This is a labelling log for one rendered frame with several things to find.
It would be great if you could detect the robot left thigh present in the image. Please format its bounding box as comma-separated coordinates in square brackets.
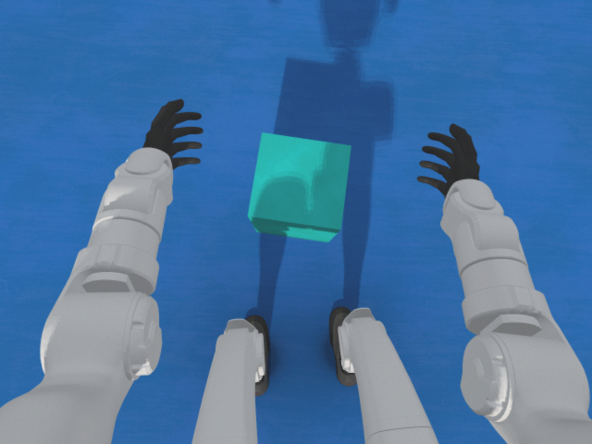
[191, 327, 265, 444]

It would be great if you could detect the carton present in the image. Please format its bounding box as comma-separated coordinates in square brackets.
[248, 132, 352, 242]

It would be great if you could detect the robot right thigh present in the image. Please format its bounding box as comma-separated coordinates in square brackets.
[338, 317, 438, 444]

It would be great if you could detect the robot right upper arm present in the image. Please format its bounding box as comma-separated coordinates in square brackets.
[461, 332, 592, 444]

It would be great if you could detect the left robot hand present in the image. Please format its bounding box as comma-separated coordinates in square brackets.
[142, 99, 204, 170]

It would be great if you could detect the left robot forearm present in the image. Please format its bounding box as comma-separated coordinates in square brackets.
[40, 147, 173, 373]

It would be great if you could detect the right robot hand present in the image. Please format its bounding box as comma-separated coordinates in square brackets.
[417, 124, 480, 198]

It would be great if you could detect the robot left upper arm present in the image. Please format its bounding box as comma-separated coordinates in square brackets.
[0, 292, 162, 444]

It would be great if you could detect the robot thigh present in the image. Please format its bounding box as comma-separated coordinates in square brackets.
[338, 317, 438, 444]
[191, 327, 265, 444]

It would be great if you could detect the right robot forearm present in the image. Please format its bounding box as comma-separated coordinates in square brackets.
[440, 179, 590, 411]

